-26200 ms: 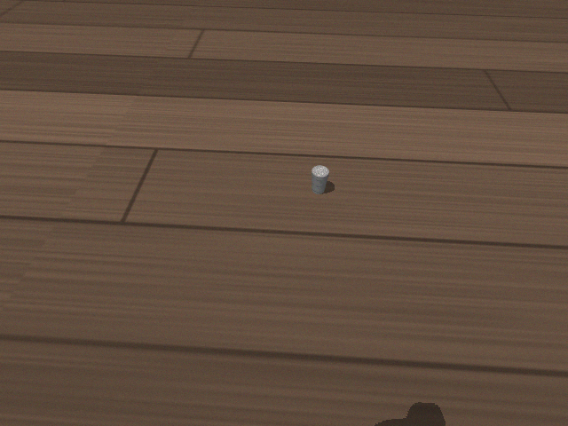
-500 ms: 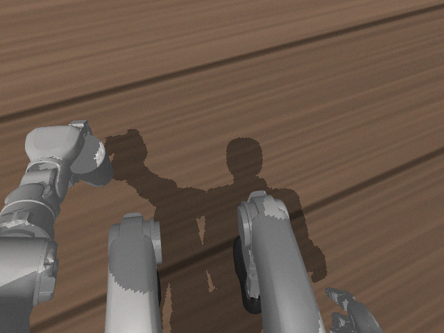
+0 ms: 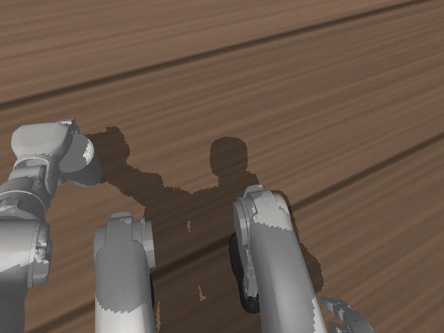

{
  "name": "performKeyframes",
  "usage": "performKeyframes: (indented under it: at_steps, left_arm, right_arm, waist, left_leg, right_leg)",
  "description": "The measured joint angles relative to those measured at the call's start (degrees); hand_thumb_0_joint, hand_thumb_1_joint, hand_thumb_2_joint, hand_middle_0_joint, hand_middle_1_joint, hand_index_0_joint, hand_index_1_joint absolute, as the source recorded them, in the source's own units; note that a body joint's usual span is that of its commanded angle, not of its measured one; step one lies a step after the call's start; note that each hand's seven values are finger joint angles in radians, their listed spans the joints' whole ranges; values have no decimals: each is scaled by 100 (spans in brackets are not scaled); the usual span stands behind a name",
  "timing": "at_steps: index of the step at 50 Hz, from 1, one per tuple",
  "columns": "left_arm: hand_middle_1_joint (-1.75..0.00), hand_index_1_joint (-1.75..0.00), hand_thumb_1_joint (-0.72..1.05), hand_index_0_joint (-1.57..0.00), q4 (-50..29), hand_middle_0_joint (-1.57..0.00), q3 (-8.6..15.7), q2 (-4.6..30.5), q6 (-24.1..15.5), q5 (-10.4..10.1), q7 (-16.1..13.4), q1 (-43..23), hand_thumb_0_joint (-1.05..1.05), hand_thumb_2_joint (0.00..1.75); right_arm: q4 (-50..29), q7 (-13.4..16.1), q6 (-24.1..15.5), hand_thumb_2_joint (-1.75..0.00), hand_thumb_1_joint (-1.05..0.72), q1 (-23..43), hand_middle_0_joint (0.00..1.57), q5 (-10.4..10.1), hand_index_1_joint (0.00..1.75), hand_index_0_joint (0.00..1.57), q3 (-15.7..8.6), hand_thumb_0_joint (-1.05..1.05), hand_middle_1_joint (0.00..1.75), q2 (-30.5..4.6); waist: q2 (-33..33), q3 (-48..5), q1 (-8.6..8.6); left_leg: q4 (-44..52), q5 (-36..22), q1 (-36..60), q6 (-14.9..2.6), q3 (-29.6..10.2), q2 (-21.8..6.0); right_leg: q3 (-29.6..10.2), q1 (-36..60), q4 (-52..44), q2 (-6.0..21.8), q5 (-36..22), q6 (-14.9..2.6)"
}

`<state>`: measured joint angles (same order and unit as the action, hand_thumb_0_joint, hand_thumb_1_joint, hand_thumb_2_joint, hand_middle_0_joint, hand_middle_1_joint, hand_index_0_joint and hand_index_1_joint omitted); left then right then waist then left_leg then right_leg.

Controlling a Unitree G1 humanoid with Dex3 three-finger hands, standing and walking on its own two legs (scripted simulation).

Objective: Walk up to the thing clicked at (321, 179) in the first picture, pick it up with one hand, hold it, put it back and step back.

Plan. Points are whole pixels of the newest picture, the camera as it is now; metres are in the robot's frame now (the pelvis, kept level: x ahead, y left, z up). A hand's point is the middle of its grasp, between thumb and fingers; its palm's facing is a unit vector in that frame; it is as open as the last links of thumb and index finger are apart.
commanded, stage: lower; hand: left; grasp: from the side
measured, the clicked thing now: (80, 164) +0.45 +0.21 -0.23
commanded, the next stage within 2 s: rest in 0.14 s
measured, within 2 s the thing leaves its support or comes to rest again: rests again in 0.48 s
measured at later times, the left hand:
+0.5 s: hand (66, 163) +0.45 +0.24 -0.23, palm faces -0.46 -0.06 -0.89, open 10.4 cm
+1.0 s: hand (64, 163) +0.46 +0.24 -0.23, palm faces -0.44 -0.07 -0.89, open 10.0 cm
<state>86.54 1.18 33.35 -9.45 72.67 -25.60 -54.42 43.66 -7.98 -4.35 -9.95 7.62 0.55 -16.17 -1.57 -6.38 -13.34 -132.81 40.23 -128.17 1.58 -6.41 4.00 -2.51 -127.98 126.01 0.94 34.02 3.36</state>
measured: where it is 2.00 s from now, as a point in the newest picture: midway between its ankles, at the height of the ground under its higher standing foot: (197, 305)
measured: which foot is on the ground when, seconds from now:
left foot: down 0.00-1.00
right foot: down 0.00-1.00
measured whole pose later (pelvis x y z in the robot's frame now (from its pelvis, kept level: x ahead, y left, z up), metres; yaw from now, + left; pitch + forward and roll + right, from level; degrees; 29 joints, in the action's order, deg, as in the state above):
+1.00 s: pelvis +0.01 +0.00 -0.05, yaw -3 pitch +33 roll -9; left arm 99.3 6.1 40.9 -13.6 77.9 -35.8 -58.0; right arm 45.2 -15.2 -8.4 -10.0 13.6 3.3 -17.5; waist 0.0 -2.2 -17.4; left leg -142.9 42.3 -133.4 1.9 -9.1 4.6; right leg -0.8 -132.3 133.8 0.0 34.9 3.8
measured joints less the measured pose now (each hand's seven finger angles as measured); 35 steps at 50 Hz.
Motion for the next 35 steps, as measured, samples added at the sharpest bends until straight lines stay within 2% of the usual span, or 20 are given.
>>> performKeyframes:
  at_steps: [12, 20, 28, 31, 35]
  left_arm:
    - [-76, -69, 2, -52, 186, -89, 213, 146, -214, 316, -378, -42, 4, 63]
    - [-74, -67, 3, -52, 514, -90, 301, 200, -183, 359, -635, -101, 4, 61]
    - [-75, -67, 4, -52, 715, -88, 611, 447, -284, 442, -780, -184, 4, 61]
    - [-76, -68, 4, -56, 697, -88, 674, 520, -344, 455, -798, -172, 3, 61]
    - [-76, -69, 5, -57, 838, -87, 600, 567, -373, 436, -887, -206, 2, 60]
  right_arm:
    - [81, -192, -138, -91, -92, 44, 21, 184, 30, 20, -17, 0, 30, -21]
    - [113, -345, -229, -91, -92, 96, 21, 290, 30, 20, 29, 0, 30, 13]
    - [75, -533, -335, -90, -91, 109, 21, 412, 30, 20, 90, 0, 30, -30]
    - [88, -572, -340, -90, -91, 65, 21, 432, 30, 20, 70, 0, 30, -70]
    - [140, -633, -336, -90, -91, 25, 21, 472, 30, 20, 70, 0, 30, -113]
  waist:
    - [54, 171, -87]
    - [56, 207, -159]
    - [93, 389, -283]
    - [80, 411, -275]
    - [93, 405, -282]
  left_leg:
    - [-407, 88, -297, -2, -54, 44]
    - [-570, 177, -390, -24, -63, 26]
    - [-766, 223, -460, -6, -140, 38]
    - [-836, 239, -494, 1, -173, 47]
    - [-898, 263, -494, 11, -183, 47]
  right_leg:
    - [14, -256, 351, -12, 78, 31]
    - [13, -351, 480, -42, 131, 30]
    - [63, -405, 625, -60, 146, 70]
    - [85, -427, 672, -63, 152, 85]
    - [88, -435, 730, -71, 164, 79]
